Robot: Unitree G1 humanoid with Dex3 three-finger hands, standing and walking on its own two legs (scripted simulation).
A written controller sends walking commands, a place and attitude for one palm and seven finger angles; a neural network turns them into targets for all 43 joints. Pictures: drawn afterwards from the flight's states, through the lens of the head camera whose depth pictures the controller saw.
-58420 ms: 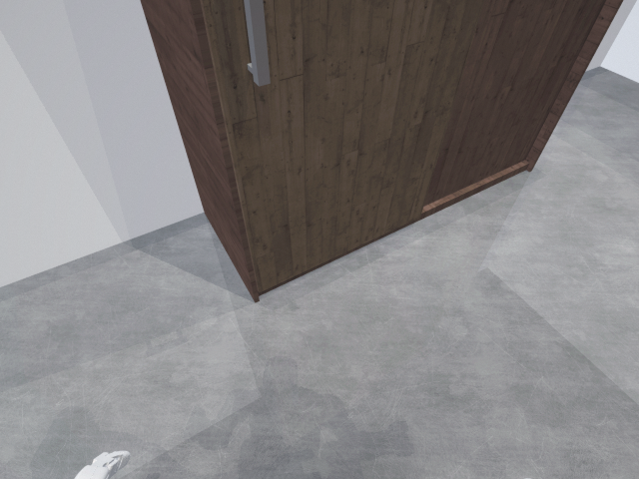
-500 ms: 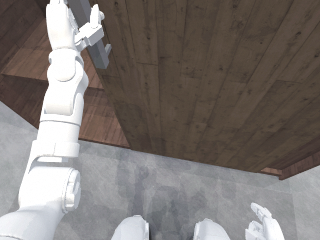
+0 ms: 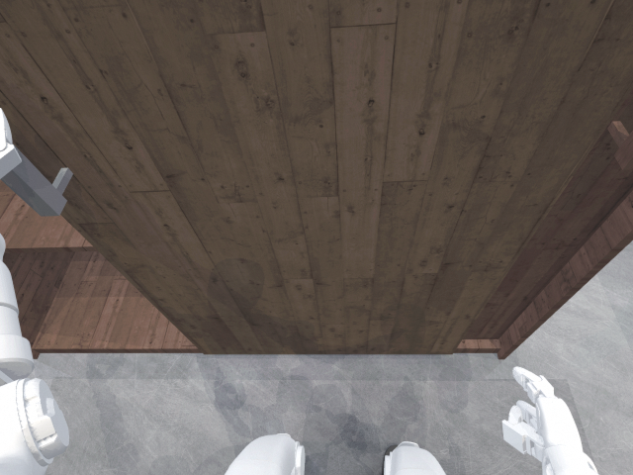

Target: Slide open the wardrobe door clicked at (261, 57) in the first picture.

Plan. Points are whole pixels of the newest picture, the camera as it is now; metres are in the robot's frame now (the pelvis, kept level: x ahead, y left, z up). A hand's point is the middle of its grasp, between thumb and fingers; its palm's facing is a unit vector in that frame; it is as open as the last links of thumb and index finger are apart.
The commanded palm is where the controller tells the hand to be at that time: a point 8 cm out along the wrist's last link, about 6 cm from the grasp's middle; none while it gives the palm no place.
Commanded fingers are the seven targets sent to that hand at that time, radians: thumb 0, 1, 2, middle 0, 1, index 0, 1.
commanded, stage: stop walking and hold the door there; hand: left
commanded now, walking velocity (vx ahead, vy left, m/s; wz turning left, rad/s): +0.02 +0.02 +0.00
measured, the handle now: out of the picture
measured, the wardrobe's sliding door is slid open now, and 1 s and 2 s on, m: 0.59 0.59 0.59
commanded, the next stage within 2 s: none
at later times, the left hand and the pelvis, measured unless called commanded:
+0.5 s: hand out of the picture +0.40 +0.33 +0.22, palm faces +0.52 -0.84 -0.18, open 7.1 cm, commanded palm +0.35 +0.37 +0.20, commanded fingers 0.00 0.90 0.90 -0.45 -1.40 -0.45 -1.40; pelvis -0.07 +0.03 +0.01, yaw -8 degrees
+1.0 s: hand out of the picture +0.39 +0.34 +0.22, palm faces +0.46 -0.87 -0.15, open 7.0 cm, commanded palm +0.35 +0.37 +0.20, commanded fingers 0.00 0.90 0.90 -0.45 -1.40 -0.45 -1.40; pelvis -0.09 +0.05 +0.01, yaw -10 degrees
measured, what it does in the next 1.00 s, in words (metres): walks backwards: left foot, then right foot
